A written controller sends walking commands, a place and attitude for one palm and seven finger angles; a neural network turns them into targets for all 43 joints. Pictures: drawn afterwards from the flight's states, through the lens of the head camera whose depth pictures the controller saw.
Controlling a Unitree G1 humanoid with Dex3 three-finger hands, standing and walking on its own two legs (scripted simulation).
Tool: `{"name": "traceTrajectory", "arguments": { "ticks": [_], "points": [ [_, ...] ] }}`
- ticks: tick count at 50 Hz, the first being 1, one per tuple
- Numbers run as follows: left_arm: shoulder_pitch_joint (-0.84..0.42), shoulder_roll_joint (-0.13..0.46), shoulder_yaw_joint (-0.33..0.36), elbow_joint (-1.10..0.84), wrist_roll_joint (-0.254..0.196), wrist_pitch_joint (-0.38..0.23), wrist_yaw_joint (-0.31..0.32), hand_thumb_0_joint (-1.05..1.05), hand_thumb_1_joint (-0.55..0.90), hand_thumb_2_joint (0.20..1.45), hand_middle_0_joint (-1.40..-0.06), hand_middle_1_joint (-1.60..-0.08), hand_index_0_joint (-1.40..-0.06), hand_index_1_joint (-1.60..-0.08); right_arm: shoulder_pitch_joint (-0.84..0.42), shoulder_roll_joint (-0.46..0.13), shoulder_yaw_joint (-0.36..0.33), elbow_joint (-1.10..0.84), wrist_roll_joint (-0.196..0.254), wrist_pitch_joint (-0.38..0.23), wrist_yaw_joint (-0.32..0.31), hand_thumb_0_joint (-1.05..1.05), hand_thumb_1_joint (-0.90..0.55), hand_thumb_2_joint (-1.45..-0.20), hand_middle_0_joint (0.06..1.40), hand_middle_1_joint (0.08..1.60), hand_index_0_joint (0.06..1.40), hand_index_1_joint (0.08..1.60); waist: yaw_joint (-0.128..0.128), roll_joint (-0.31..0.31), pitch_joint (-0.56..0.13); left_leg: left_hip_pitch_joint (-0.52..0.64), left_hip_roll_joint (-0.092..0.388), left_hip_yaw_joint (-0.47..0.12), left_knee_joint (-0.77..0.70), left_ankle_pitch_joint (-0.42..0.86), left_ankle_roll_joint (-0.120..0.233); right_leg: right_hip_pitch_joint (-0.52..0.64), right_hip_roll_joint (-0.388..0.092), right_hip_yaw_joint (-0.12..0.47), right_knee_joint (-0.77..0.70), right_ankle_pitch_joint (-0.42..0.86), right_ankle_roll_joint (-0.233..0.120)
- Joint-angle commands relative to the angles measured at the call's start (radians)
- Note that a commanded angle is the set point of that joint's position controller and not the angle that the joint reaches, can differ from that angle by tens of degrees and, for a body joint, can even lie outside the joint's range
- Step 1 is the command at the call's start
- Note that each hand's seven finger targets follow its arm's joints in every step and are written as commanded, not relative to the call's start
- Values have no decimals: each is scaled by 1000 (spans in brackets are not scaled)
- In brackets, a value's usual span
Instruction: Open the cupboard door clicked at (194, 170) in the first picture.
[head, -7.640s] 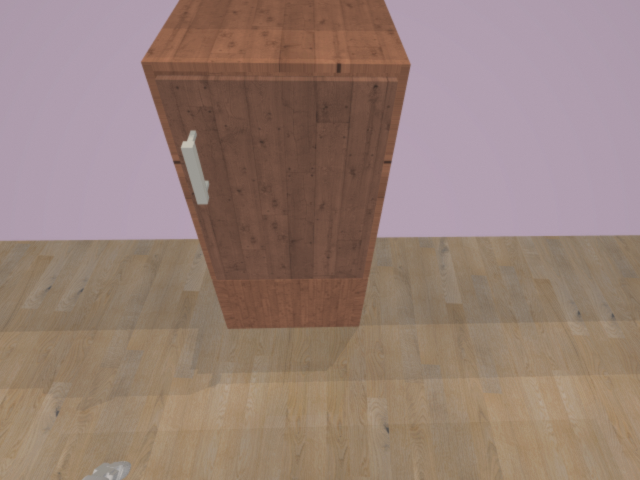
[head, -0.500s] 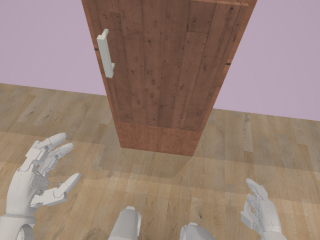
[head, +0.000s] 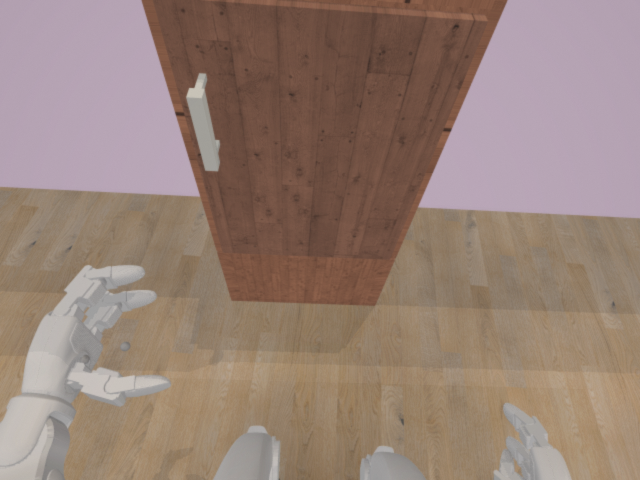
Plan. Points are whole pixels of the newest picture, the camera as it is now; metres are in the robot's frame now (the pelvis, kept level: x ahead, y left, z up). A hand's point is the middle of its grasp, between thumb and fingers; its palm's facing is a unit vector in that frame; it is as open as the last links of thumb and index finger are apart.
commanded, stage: raise the hand with hooked fingers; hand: left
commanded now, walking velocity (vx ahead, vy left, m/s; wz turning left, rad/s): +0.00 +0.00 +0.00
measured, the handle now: (207, 124) +0.60 +0.21 +0.06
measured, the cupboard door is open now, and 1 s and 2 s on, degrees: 0 0 0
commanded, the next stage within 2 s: move the hooked fingers beside the handle in 1.00 s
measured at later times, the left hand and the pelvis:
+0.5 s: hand (76, 292) +0.29 +0.28 +0.08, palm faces +0.06 -1.00 -0.06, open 14.0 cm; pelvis +0.01 +0.00 +0.02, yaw +1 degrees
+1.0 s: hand (117, 293) +0.30 +0.24 +0.08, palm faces +0.05 -1.00 -0.04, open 14.0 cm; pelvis +0.01 -0.03 +0.02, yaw +0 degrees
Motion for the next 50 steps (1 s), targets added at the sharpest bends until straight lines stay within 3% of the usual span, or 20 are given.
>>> {"name": "traceTrajectory", "arguments": {
  "ticks": [1, 3, 6, 8, 10, 12, 14, 17, 18, 19, 25, 30, 33, 40, 44, 48, 50],
  "points": [
    [-82, 216, 139, -301, -38, -66, 58, 0, -407, 340, -293, -1140, -293, -1140, -22, -128, -47, -157, -7, -53, 3, 0, -900, -900, 200, 300, 200, 300, 43, 175, -303, 397, -14, -98, -253, 287, -27, 64, 49, -12, -139, 175, -33],
    [-84, 202, 127, -256, -32, -37, 65, 0, -453, 320, -297, -1170, -297, -1170, -15, -129, -44, -161, -9, -38, 10, 0, -900, -900, 200, 300, 200, 300, 32, 147, -260, 380, -10, -106, -256, 312, -33, 64, 57, -22, -141, 187, -33],
    [-119, 181, 92, -165, -15, 18, 46, 0, -500, 300, -300, -1200, -300, -1200, -16, -140, -39, -172, -5, -13, 14, 0, -900, -900, 200, 300, 200, 300, 9, 121, -188, 337, -11, -104, -273, 228, -35, 42, 56, -27, -163, 161, -26],
    [-165, 184, 80, -141, -14, 46, 19, 0, -500, 300, -300, -1200, -300, -1200, -11, -146, -36, -184, -1, -3, 11, 0, -900, -900, 200, 300, 200, 300, 4, 119, -177, 335, -15, -104, -274, 236, -35, 50, 62, -25, -170, 170, -32],
    [-218, 213, 94, -143, -12, 60, -3, 0, -500, 300, -300, -1200, -300, -1200, -14, -148, -36, -189, 1, 4, 9, 0, -900, -900, 200, 300, 200, 300, 4, 119, -209, 357, -16, -100, -276, 231, -34, 61, 62, -22, -184, 171, -30],
    [-260, 236, 115, -161, -19, 55, -15, 0, -500, 300, -300, -1200, -300, -1200, -11, -147, -33, -195, -2, 4, 3, 0, -900, -900, 200, 300, 200, 300, 6, 98, -251, 380, -18, -101, -270, 266, -32, 81, 62, -19, -187, 190, -31],
    [-314, 278, 142, -187, -23, 33, -24, 0, -500, 300, -300, -1200, -300, -1200, -12, -145, -28, -190, -5, 3, 1, 0, -900, -900, 200, 300, 200, 300, 12, 155, -282, 424, -17, -102, -264, 306, -40, 78, 66, -14, -183, 198, -38],
    [-341, 290, 158, -170, -26, 6, -24, 0, -500, 300, -300, -1200, -300, -1200, -15, -139, -24, -177, -7, 3, -3, 0, -900, -900, 200, 300, 200, 300, 12, 168, -275, 440, -16, -106, -271, 299, -42, 71, 65, -12, -189, 188, -38],
    [-351, 312, 175, -145, -29, 7, -27, 0, -500, 300, -300, -1200, -300, -1200, -9, -143, -21, -174, -10, 5, -4, 0, -900, -900, 200, 300, 200, 300, 11, 142, -266, 421, -17, -109, -268, 289, -39, 78, 70, -12, -187, 190, -41],
    [-356, 310, 175, -124, -28, 10, -33, 0, -500, 300, -300, -1200, -300, -1200, -16, -143, -18, -172, -8, 7, -4, 0, -900, -900, 200, 300, 200, 300, 14, 162, -265, 419, -18, -107, -277, 277, -41, 79, 66, -11, -191, 180, -40],
    [-368, 342, 199, -22, -45, 58, -80, 0, -500, 300, -300, -1200, -300, -1200, -10, -150, -21, -167, 2, 20, -10, 0, -900, -900, 200, 300, 200, 300, 18, 134, -266, 390, -27, -79, -283, 276, -24, 138, 61, -2, -224, 213, -37],
    [-323, 308, 180, 1, -58, 60, -92, 0, -500, 300, -300, -1200, -300, -1200, 2, -149, -28, -177, 3, 22, -2, 0, -900, -900, 200, 300, 200, 300, 16, 81, -259, 367, -33, -61, -271, 289, -13, 151, 65, 3, -231, 246, -31],
    [-344, 336, 205, -12, -61, 32, -75, 0, -500, 300, -300, -1200, -300, -1200, -2, -151, -30, -177, -1, 23, 1, 0, -900, -900, 200, 300, 200, 300, 21, 86, -235, 333, -39, -53, -264, 262, -9, 163, 63, 16, -233, 231, -35],
    [-364, 342, 216, -25, -53, -22, -50, 0, -500, 300, -300, -1200, -300, -1200, -2, -138, -31, -166, 1, 27, 2, 0, -900, -900, 200, 300, 200, 300, 13, 93, -268, 312, -44, -25, -246, 238, 1, 202, 52, 57, -245, 233, -20],
    [-361, 334, 201, 7, -56, -17, -66, 0, -500, 300, -300, -1200, -300, -1200, -4, -136, -28, -158, 4, 30, -3, 0, -900, -900, 200, 300, 200, 300, 3, 72, -250, 280, -43, -16, -230, 230, 5, 219, 47, 86, -262, 240, -14],
    [-374, 341, 201, 17, -59, -12, -73, 0, -500, 300, -300, -1200, -300, -1200, -9, -135, -27, -156, 7, 31, -5, 0, -900, -900, 200, 300, 200, 300, 7, 89, -225, 270, -43, -17, -227, 226, 3, 222, 42, 98, -269, 230, -16],
    [-374, 337, 205, 35, -60, -8, -74, 0, -500, 300, -300, -1200, -300, -1200, -15, -131, -24, -157, 7, 32, -4, 0, -900, -900, 200, 300, 200, 300, 7, 70, -225, 259, -45, -14, -227, 215, 4, 228, 37, 111, -279, 221, -9]
  ]
}}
